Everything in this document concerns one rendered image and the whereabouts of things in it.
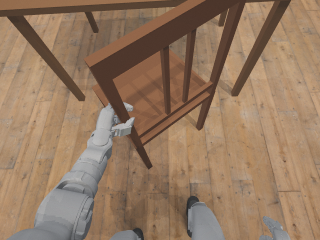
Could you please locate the robot right hand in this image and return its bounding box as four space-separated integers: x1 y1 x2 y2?
259 216 291 240

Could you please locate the robot left forearm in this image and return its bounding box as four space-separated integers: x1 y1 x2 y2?
34 129 113 227

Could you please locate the robot left upper arm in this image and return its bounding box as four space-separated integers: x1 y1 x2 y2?
6 188 94 240

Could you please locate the left robot foot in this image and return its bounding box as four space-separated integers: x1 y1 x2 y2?
133 228 144 240

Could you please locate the right robot foot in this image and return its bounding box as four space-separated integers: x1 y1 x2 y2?
186 196 200 238

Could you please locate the robot left hand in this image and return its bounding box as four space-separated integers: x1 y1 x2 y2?
95 102 135 137

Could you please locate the robot foot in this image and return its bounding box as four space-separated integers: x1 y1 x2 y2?
133 228 144 240
186 196 200 238

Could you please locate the table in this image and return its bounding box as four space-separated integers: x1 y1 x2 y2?
0 0 291 102

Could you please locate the chair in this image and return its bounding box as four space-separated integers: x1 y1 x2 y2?
84 0 246 169

